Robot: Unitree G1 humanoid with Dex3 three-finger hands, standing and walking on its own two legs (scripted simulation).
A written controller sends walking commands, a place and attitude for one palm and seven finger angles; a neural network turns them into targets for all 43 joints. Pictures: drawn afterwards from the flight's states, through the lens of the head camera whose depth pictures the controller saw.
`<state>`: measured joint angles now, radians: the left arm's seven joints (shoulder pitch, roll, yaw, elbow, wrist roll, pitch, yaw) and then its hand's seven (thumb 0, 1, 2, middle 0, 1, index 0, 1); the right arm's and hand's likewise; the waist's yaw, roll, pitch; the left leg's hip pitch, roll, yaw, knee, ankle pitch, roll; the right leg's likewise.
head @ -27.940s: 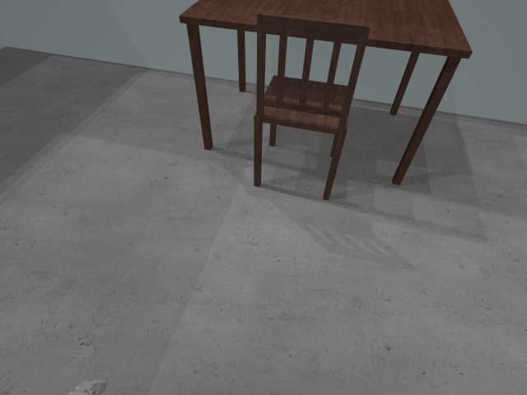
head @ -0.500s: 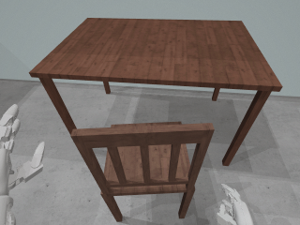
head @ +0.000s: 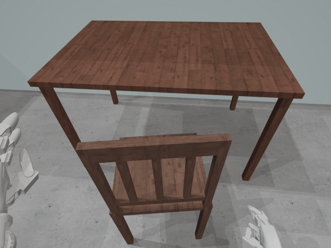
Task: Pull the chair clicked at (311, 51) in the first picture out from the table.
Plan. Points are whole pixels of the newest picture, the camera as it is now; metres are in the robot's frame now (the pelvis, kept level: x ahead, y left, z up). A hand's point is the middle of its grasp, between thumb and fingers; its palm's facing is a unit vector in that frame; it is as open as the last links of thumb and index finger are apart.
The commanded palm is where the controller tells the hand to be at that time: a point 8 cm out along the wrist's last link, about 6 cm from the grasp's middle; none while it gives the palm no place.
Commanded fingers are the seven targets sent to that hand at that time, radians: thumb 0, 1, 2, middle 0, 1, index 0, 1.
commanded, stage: step back with the hand held close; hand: left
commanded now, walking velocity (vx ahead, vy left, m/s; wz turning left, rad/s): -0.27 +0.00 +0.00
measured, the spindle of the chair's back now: (158, 179) +0.35 +0.08 -0.11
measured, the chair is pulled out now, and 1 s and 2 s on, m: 0.20 0.20 0.20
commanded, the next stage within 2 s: none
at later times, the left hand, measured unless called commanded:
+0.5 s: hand (24, 186) +0.16 +0.27 +0.16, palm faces +0.43 -0.74 -0.52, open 7.4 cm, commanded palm +0.11 +0.31 +0.18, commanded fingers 0.00 0.90 0.90 -0.20 -0.30 -0.20 -0.30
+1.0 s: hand (23, 191) +0.16 +0.27 +0.16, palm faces +0.45 -0.76 -0.47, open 7.4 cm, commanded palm +0.09 +0.31 +0.18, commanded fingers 0.00 0.90 0.90 -0.20 -0.30 -0.20 -0.30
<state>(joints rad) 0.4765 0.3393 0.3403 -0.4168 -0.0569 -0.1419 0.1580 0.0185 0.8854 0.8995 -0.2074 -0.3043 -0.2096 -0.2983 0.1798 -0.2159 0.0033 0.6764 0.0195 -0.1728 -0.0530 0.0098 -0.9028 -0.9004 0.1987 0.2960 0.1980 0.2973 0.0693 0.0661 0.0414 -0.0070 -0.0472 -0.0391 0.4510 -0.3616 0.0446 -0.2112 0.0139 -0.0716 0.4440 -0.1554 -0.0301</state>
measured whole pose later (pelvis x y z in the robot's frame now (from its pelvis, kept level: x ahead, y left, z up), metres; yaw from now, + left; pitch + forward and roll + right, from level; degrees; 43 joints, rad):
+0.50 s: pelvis -0.03 +0.01 -0.01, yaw +1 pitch +0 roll +0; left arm 0.58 0.42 0.42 -0.51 -0.04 -0.15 0.16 0.02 0.88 0.90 -0.21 -0.31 -0.21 -0.30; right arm 0.17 -0.22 -0.02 0.59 0.03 -0.01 -0.08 0.01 -0.90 -0.90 0.20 0.30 0.20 0.30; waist 0.01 0.02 0.03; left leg -0.21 -0.08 -0.03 0.59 -0.37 0.06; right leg -0.40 -0.02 -0.07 0.54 -0.15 -0.02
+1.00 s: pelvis -0.05 +0.01 -0.02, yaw +0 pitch +0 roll -1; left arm 0.53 0.43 0.44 -0.56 -0.01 -0.16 0.18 0.02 0.89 0.90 -0.21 -0.30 -0.21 -0.30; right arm 0.22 -0.23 -0.02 0.57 0.02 0.00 -0.06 0.01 -0.90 -0.90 0.20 0.30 0.20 0.30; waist 0.00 -0.02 0.01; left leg -0.31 -0.06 -0.02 0.71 -0.41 0.06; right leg -0.47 -0.01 -0.07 0.60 -0.13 -0.02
